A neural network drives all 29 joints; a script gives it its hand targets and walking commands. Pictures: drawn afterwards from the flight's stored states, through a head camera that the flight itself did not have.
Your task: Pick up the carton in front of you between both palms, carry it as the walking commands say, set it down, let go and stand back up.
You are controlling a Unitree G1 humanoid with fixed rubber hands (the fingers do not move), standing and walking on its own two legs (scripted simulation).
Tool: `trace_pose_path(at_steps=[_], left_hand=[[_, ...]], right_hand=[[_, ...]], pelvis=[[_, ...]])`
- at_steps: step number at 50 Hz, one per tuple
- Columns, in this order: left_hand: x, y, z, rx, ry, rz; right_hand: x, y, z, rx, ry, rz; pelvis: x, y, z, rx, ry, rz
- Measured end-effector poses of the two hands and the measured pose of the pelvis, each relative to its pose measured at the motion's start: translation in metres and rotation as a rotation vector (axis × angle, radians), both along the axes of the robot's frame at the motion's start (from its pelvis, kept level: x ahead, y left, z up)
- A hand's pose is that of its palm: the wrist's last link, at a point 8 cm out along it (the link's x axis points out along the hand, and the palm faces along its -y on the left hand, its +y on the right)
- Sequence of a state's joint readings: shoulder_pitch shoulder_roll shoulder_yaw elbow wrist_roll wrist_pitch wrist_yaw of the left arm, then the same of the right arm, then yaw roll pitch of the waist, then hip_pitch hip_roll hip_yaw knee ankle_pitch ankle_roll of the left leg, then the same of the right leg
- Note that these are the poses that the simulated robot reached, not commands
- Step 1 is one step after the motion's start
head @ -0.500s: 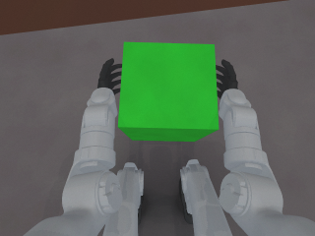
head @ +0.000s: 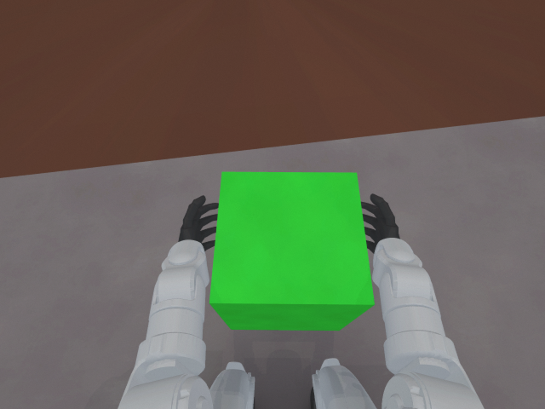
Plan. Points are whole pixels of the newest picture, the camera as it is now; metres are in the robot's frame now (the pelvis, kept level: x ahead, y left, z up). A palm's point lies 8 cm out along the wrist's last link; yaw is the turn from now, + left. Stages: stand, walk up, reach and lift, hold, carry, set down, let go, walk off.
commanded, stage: reach and lift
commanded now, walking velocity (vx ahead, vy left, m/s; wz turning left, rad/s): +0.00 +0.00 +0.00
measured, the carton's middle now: (286, 259) +0.36 -0.01 -0.09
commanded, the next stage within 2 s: hold in 1.42 s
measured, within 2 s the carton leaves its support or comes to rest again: neither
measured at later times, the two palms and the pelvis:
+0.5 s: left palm (160, 236) +0.32 +0.15 +0.10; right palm (415, 227) +0.32 -0.15 +0.10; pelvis +0.02 +0.00 +0.08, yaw +0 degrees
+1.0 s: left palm (159, 229) +0.32 +0.15 +0.11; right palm (416, 221) +0.32 -0.15 +0.11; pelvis +0.03 +0.00 +0.08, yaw +0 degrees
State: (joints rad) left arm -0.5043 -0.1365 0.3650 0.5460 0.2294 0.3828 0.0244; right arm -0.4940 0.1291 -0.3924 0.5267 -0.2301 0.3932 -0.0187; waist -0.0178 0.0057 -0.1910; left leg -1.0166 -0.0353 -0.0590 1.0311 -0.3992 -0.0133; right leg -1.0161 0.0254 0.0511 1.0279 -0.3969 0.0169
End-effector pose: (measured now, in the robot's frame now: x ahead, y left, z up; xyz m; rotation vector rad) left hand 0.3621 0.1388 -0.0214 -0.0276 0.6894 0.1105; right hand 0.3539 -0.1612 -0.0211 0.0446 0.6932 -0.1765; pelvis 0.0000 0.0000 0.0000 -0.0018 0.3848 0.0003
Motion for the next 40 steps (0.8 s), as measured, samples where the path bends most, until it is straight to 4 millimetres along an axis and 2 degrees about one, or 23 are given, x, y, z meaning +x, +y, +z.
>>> trace_pose_path(at_steps=[11, 21, 25, 31, 40], left_hand=[[-0.022, 0.004, 0.066, 0.007, -0.013, 0.011], [-0.039, 0.007, 0.117, 0.027, -0.039, 0.005], [-0.043, 0.007, 0.124, 0.031, -0.025, -0.001], [-0.047, 0.007, 0.123, 0.028, -0.007, -0.001], [-0.043, 0.007, 0.127, 0.023, -0.021, 0.003]], right_hand=[[-0.018, 0.004, 0.065, -0.006, -0.013, 0.020], [-0.031, 0.007, 0.117, -0.026, -0.038, 0.047], [-0.035, 0.007, 0.124, -0.031, -0.024, 0.052], [-0.039, 0.007, 0.123, -0.027, -0.007, 0.049], [-0.036, 0.007, 0.127, -0.022, -0.022, 0.046]], pelvis=[[0.020, -0.002, 0.049, 0.002, -0.194, -0.003], [0.027, -0.003, 0.074, 0.003, -0.378, -0.001], [0.024, -0.003, 0.077, 0.002, -0.426, -0.003], [0.016, -0.003, 0.077, 0.002, -0.460, -0.004], [0.015, -0.002, 0.078, 0.001, -0.466, -0.006]])
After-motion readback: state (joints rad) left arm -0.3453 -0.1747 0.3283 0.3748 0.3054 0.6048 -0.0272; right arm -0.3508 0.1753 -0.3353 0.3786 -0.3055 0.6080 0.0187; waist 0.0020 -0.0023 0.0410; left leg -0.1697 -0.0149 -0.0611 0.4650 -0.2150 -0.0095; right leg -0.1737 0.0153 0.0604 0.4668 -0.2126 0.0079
